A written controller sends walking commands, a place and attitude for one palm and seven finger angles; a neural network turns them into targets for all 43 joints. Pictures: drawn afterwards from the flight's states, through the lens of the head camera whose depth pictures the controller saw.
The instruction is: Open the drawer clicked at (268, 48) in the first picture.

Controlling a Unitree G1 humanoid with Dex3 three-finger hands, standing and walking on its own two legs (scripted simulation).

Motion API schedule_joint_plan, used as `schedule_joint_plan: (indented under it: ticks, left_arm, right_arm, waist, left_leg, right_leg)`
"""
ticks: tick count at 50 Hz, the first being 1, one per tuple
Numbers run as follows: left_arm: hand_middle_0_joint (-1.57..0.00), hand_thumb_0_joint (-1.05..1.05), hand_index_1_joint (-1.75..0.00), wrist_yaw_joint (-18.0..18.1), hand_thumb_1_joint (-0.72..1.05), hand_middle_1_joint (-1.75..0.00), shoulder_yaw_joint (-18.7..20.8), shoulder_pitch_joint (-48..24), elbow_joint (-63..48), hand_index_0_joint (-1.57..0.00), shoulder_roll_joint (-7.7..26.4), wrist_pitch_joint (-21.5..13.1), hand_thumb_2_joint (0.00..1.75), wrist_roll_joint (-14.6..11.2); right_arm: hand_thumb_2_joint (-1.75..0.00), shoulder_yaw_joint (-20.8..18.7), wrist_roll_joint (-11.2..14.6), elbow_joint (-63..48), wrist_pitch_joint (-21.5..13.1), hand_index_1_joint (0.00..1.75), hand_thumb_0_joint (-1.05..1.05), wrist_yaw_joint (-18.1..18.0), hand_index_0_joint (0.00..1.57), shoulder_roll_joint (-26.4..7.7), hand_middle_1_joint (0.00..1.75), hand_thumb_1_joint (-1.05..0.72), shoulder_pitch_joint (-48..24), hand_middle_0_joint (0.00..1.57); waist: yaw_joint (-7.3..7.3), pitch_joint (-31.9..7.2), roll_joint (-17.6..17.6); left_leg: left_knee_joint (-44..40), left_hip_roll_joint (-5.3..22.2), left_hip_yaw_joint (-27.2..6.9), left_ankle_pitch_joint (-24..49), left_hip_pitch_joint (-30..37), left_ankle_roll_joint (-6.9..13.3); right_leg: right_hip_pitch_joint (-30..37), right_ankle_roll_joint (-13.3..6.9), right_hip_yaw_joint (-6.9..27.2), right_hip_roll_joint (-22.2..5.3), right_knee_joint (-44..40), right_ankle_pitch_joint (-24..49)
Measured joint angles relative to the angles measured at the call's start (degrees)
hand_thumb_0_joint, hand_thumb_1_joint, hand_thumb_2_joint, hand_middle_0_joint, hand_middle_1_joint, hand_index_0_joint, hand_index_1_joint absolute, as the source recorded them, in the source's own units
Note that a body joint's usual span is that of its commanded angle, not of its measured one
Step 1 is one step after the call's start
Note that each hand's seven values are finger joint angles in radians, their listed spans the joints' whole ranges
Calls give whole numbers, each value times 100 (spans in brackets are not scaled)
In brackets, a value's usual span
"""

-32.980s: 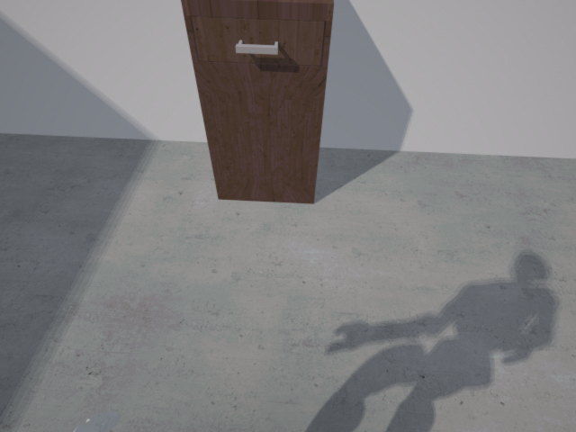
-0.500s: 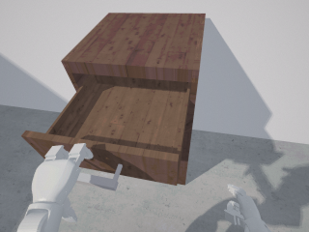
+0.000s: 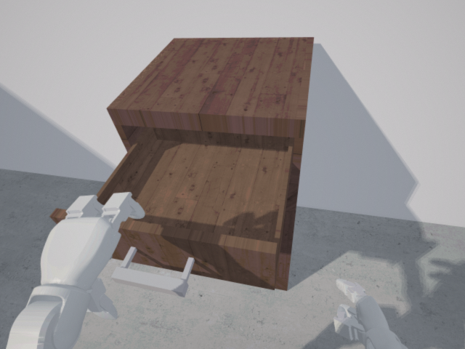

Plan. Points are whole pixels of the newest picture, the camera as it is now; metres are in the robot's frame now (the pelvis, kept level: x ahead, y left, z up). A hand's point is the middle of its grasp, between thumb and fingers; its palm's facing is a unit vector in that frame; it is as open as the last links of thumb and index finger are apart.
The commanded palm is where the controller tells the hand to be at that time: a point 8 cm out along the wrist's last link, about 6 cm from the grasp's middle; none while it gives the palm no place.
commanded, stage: lift the hand off the handle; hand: left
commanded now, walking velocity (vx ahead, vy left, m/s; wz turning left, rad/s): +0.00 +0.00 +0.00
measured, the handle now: (154, 269) +0.24 +0.19 +0.00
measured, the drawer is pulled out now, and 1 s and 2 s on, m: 0.29 0.29 0.29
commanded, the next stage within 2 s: draw the hand back to the body in 0.28 s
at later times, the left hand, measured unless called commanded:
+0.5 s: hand (102, 259) +0.19 +0.21 +0.14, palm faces +0.08 -0.10 -0.99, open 13.9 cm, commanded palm +0.15 +0.21 +0.20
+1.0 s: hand (69, 273) +0.17 +0.24 +0.14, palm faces +0.07 -0.06 -1.00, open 13.9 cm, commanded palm +0.14 +0.24 +0.20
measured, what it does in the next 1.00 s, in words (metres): stands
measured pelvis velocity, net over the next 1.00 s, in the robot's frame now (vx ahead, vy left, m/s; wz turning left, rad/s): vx -0.01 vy -0.01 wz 0.02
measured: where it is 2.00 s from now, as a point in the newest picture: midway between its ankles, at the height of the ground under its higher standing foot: outside the picture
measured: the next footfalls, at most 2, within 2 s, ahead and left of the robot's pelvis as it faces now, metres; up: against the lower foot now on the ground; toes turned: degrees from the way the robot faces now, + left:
none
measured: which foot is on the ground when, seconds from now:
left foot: down 0.00-1.00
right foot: down 0.00-1.00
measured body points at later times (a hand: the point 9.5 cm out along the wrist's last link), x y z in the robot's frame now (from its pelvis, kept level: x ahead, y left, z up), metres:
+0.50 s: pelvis -0.01 -0.01 +0.00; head -0.01 -0.06 +0.45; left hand +0.18 +0.21 +0.20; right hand +0.22 -0.20 -0.08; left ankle -0.02 +0.10 -0.73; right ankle +0.00 -0.10 -0.73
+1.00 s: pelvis -0.01 -0.01 +0.00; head -0.01 -0.04 +0.45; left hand +0.16 +0.24 +0.20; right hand +0.22 -0.22 -0.08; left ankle -0.02 +0.10 -0.73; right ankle +0.00 -0.10 -0.73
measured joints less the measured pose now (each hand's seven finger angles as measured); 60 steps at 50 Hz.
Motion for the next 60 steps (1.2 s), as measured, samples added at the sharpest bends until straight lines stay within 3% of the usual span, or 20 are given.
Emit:
schedule_joint_plan:
  ticks: [20, 31, 42, 50, 52, 54, 55, 57, 60]
  left_arm:
    - [-32, 0, -120, -708, -50, -120, 219, -292, -202, -32, 254, 133, 31, -355]
    - [-32, 0, -120, -547, -50, -120, 732, 182, -282, -32, 538, -388, 31, -539]
    - [-32, 0, -120, -536, -50, -120, 1141, 676, -293, -32, 707, -744, 31, -907]
    - [-32, 0, -120, -344, -50, -120, 1396, 796, -326, -32, 833, -952, 31, -898]
    - [-32, 0, -120, -245, -49, -119, 1523, 764, -244, -32, 385, -1080, 31, -2656]
    - [-32, 0, -119, -77, -48, -118, 1546, 731, -159, -32, -246, -1186, 31, -3831]
    - [-32, 0, -118, -9, -47, -118, 1524, 724, -160, -32, -518, -1207, 32, -4236]
    - [-32, -1, -116, 105, -43, -115, 1465, 722, -223, -31, -868, -1269, 33, -4745]
    - [-31, -1, -111, 216, -37, -111, 1415, 733, -383, -31, -1037, -1384, 36, -5090]
  right_arm:
    - [-90, 75, 117, -130, 83, 30, 1, 48, 19, -62, 30, -91, -108, 20]
    - [-90, 28, 65, -100, -65, 30, 1, -88, 20, -139, 30, -91, 109, 20]
    - [-90, -47, 69, -174, -209, 30, 1, -186, 20, -213, 30, -91, 212, 20]
    - [-90, -113, 49, -185, -231, 30, 1, -184, 19, -173, 30, -91, 231, 20]
    - [-90, -164, 84, -133, -522, 30, 1, -259, 20, -77, 30, -91, 211, 20]
    - [-90, -173, 98, -86, -910, 30, 1, -367, 20, 74, 30, -91, 280, 20]
    - [-90, -160, 96, -58, -1064, 30, 1, -416, 20, 155, 30, -91, 345, 20]
    - [-90, -103, 66, 49, -1325, 30, 1, -490, 20, 302, 30, -91, 496, 20]
    - [-90, -1, 17, 247, -1598, 30, 1, -527, 20, 447, 30, -91, 682, 20]
  waist:
    - [-61, 162, 42]
    - [-39, 186, -11]
    - [-92, 174, -41]
    - [-55, 142, -74]
    - [-166, 293, -55]
    - [-268, 376, -92]
    - [-307, 385, -134]
    - [-343, 347, -257]
    - [-364, 252, -428]
  left_leg:
    - [-322, 21, -35, 237, 270, -58]
    - [-191, 84, -121, 184, 188, -117]
    - [1, 90, -157, 100, 9, -108]
    - [164, 71, -152, 20, -141, -62]
    - [130, 35, -167, 25, -7, -37]
    - [63, -1, -160, 33, 127, -20]
    - [18, -18, -163, 40, 191, -15]
    - [-69, -39, -175, 50, 307, -13]
    - [-157, -39, -207, 36, 441, -26]
  right_leg:
    - [252, -53, -34, 15, -264, 195]
    - [234, -114, -126, 74, -235, 175]
    - [105, -100, -168, 78, -129, 123]
    - [-6, -55, -168, 60, -47, 88]
    - [130, -37, -180, 25, -67, 78]
    - [240, -21, -170, -12, -75, 52]
    - [294, -14, -172, -29, -90, 38]
    - [392, -10, -179, -50, -126, 10]
    - [530, -23, -206, -50, -198, -24]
